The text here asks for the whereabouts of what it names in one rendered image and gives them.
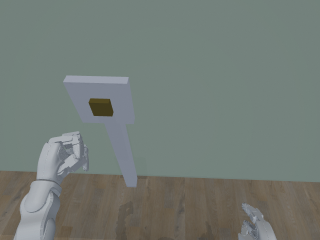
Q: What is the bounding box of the left robot hand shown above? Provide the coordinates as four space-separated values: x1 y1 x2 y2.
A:
36 131 89 185

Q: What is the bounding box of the left robot forearm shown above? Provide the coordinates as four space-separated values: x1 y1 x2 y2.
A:
13 179 62 240

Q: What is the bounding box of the panel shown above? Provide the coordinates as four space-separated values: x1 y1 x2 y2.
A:
63 75 138 188

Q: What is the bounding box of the button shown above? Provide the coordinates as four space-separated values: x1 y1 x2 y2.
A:
88 98 114 117

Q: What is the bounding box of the right robot hand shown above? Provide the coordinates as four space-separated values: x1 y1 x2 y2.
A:
238 203 277 240

